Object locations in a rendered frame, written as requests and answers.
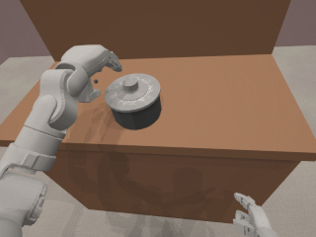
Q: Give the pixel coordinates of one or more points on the right robot hand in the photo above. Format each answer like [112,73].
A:
[248,224]

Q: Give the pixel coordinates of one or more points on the table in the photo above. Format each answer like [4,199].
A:
[228,122]

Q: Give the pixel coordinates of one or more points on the robot left forearm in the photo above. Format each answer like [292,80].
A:
[54,111]

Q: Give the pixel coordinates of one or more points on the pot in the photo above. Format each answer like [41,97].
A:
[140,119]

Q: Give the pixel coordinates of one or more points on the left robot hand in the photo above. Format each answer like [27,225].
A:
[92,58]

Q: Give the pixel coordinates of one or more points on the lid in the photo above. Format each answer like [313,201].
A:
[120,100]

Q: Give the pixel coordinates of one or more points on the left robot upper arm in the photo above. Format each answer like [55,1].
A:
[21,200]

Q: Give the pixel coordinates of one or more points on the knob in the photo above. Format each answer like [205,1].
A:
[130,84]

